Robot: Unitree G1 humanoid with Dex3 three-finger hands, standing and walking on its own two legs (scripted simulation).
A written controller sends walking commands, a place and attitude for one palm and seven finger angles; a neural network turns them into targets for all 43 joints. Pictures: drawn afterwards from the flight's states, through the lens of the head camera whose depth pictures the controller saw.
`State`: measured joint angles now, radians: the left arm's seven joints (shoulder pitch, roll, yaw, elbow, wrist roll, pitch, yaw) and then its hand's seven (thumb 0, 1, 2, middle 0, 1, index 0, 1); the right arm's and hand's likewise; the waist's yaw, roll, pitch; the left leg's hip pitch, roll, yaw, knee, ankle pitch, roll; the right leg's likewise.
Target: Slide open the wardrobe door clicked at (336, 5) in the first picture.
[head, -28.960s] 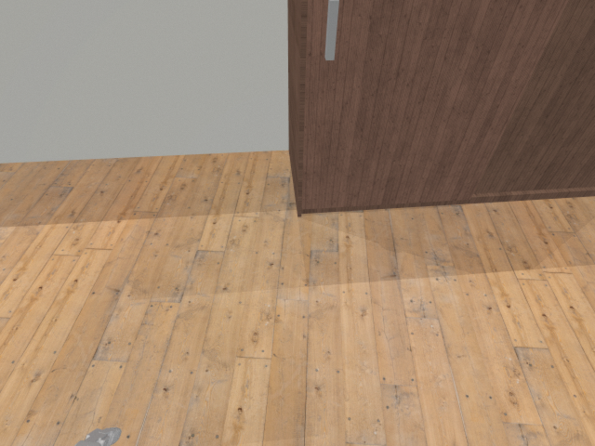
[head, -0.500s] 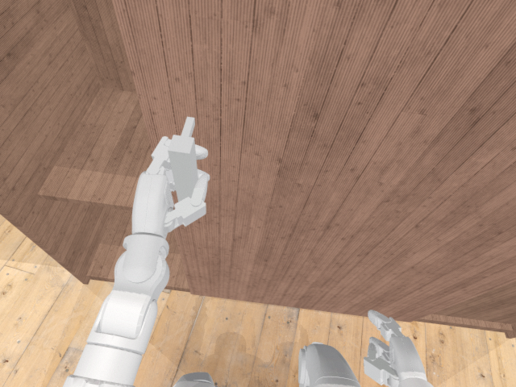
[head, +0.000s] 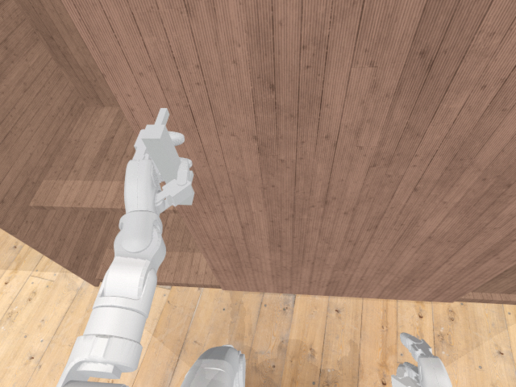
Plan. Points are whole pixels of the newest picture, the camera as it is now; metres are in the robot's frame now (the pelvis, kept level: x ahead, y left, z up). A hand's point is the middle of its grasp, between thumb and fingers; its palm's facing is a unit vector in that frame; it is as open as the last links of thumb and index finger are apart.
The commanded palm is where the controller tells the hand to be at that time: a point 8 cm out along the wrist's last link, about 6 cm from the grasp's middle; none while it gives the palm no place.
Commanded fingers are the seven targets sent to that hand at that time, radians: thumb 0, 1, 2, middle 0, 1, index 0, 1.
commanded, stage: step sideways, sliding the door along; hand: left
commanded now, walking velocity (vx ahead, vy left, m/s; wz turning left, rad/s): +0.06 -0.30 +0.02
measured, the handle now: (175, 159) +0.43 +0.18 +0.09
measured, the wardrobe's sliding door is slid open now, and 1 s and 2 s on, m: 0.53 0.66 0.66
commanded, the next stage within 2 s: stop walking and hold the door there in 0.86 s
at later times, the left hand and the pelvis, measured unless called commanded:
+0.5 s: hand (256, 182) +0.38 +0.04 +0.10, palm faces +0.23 -0.97 -0.09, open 6.4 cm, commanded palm +0.35 +0.01 +0.07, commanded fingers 0.00 0.90 0.90 -0.45 -1.40 -0.45 -1.40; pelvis +0.00 -0.15 +0.00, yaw +1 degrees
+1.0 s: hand (277, 177) +0.39 +0.01 +0.10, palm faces +0.42 -0.91 -0.03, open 6.4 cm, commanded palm +0.35 +0.03 +0.06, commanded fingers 0.00 0.90 0.90 -0.45 -1.40 -0.45 -1.40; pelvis +0.03 -0.26 +0.01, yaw +3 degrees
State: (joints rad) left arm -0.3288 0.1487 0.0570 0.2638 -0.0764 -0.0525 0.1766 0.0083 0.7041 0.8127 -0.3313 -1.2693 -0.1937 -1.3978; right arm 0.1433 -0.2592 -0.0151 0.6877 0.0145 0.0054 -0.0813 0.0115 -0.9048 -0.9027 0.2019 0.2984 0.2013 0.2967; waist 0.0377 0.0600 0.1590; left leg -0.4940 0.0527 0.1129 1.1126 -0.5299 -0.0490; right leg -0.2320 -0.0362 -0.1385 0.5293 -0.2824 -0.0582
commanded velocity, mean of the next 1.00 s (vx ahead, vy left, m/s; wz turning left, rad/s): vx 0.03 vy -0.27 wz -0.04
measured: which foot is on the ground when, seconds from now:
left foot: up 0.00-0.10, down 0.12-0.56, up 0.58-0.76, down 0.78-1.00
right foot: down 0.00-0.12, up 0.14-0.54, down 0.56-0.76, up 0.78-1.00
